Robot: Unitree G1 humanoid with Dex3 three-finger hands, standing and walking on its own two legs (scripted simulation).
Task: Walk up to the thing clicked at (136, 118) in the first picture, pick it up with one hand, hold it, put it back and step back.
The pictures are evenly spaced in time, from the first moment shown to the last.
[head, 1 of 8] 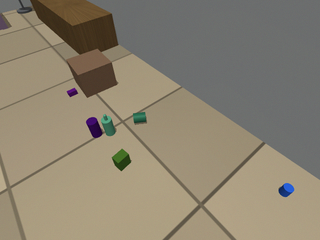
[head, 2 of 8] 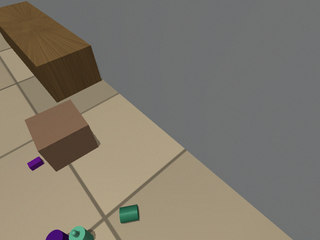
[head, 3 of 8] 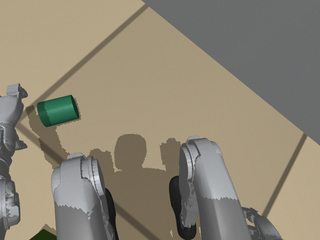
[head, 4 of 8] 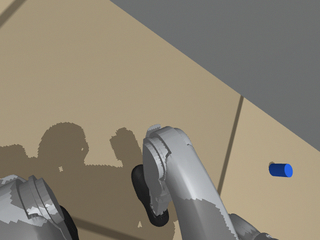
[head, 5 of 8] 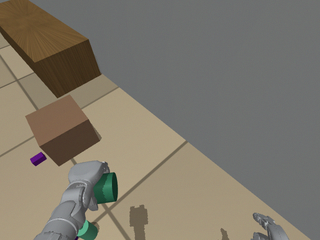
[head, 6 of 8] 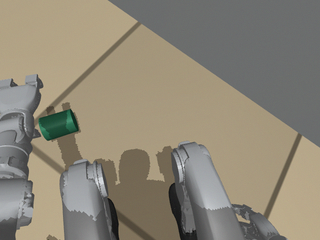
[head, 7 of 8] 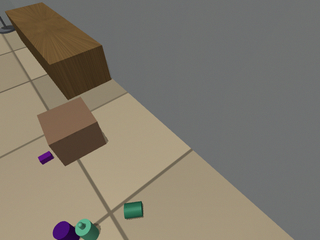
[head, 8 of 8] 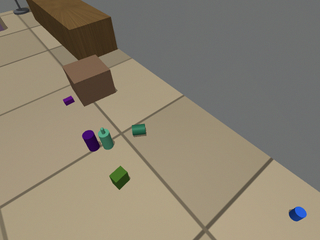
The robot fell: no
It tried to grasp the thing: yes
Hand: left
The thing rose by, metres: 0.67
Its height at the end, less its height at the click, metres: +0.00
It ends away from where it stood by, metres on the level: 0.00
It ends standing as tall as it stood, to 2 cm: yes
